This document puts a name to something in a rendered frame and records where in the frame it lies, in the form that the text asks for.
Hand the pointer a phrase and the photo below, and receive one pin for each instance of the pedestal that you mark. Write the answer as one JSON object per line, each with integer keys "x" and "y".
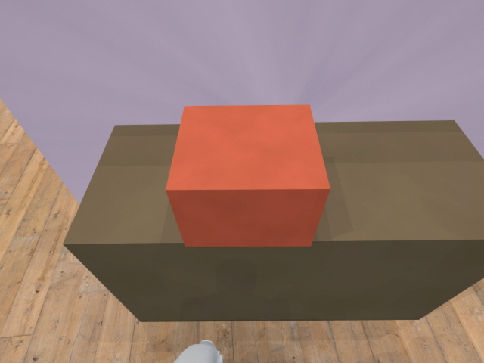
{"x": 401, "y": 233}

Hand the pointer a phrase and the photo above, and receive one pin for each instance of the left robot shin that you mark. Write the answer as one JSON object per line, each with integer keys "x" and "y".
{"x": 207, "y": 342}

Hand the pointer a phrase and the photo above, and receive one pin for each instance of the carton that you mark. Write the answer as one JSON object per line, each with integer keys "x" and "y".
{"x": 247, "y": 176}

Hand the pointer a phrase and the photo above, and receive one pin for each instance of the left robot thigh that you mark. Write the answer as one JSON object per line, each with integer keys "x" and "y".
{"x": 200, "y": 353}

